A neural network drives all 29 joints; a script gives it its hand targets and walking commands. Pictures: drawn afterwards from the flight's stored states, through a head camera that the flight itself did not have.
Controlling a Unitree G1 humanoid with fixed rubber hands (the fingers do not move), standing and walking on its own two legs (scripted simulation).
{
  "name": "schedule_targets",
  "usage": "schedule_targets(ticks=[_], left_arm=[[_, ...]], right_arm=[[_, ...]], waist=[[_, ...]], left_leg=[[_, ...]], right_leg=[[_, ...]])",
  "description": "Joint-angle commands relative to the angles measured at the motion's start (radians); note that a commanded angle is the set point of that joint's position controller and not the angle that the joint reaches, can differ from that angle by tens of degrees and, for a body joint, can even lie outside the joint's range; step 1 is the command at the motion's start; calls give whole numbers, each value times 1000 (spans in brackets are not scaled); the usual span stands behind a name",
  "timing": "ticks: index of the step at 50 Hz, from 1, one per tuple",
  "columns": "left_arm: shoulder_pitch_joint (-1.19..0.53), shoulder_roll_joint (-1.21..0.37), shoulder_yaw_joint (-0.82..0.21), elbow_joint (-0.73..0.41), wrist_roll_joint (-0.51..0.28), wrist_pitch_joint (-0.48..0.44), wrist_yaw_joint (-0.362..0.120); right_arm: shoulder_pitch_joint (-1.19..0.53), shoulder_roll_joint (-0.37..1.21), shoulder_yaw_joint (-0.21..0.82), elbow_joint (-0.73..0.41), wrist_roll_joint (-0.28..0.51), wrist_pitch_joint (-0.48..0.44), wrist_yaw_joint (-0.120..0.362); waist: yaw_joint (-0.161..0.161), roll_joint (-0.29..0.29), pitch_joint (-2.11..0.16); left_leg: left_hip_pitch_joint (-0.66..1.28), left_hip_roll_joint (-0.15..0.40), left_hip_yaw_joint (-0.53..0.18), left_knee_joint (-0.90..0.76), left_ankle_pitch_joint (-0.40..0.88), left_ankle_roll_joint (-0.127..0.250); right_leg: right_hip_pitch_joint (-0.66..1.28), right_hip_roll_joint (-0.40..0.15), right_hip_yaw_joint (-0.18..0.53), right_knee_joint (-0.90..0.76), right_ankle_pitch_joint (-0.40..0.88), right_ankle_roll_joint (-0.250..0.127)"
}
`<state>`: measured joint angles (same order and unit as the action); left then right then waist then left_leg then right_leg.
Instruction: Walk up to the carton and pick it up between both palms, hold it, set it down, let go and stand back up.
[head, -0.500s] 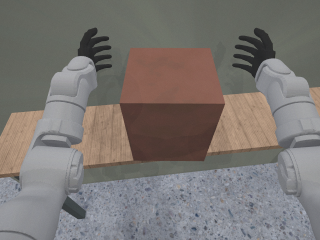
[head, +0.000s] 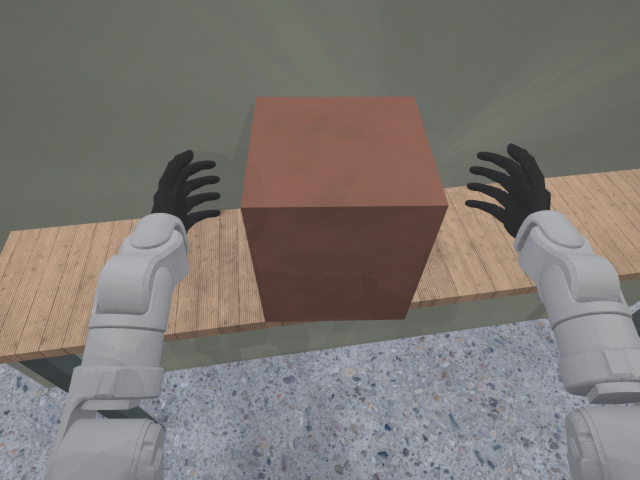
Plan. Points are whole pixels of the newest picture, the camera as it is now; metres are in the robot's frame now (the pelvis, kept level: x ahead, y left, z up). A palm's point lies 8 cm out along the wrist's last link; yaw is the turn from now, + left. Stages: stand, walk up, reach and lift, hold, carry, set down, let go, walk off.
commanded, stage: set down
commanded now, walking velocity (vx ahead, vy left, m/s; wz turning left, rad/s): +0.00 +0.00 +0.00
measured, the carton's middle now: (335, 215) +0.44 +0.00 +0.06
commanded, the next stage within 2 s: none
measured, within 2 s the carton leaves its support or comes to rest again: neither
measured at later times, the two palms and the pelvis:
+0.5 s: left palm (178, 274) +0.32 +0.19 +0.10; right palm (531, 276) +0.32 -0.22 +0.10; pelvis +0.00 +0.00 +0.00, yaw -2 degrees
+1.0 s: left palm (166, 352) +0.25 +0.20 +0.04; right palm (531, 355) +0.25 -0.22 +0.05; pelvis +0.03 +0.00 +0.00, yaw -1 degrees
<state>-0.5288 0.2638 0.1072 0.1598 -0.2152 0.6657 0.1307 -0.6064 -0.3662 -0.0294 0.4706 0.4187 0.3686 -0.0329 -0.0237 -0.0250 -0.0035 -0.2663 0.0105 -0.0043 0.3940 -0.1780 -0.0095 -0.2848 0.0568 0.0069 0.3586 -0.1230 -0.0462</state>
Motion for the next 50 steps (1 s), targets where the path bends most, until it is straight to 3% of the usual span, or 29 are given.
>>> schedule_targets(ticks=[1,9,15,27,42,50], left_arm=[[-528,150,49,-354,-2,-52,15],[-336,89,68,-327,30,-28,8],[-208,46,74,-338,52,-58,-10],[60,17,40,-530,44,-162,-16],[490,0,-42,-555,44,-387,-21],[661,-1,-97,-492,59,-563,-7]], right_arm=[[-498,-250,-101,-350,-12,-72,-1],[-323,-203,-92,-368,-45,-54,-3],[-191,-136,-73,-407,-67,-60,-6],[117,-69,-81,-664,-112,-126,-34],[597,-1,-69,-786,-170,-260,-6],[790,13,-66,-751,-190,-375,25]], waist=[[7,42,-709],[28,-11,-581],[34,-32,-458],[37,-5,-391],[53,-20,-246],[52,-8,-171]], left_leg=[[164,-13,9,-27,249,-6],[126,-7,23,-90,126,29],[101,-17,36,-122,66,34],[127,-24,43,-120,103,19],[216,-20,19,-115,186,16],[205,-18,2,-102,210,7]], right_leg=[[282,-14,19,35,350,62],[302,-27,55,11,209,63],[297,-35,71,-14,111,65],[309,-39,78,-8,184,61],[254,-45,79,-55,213,56],[239,-53,84,-63,243,38]])
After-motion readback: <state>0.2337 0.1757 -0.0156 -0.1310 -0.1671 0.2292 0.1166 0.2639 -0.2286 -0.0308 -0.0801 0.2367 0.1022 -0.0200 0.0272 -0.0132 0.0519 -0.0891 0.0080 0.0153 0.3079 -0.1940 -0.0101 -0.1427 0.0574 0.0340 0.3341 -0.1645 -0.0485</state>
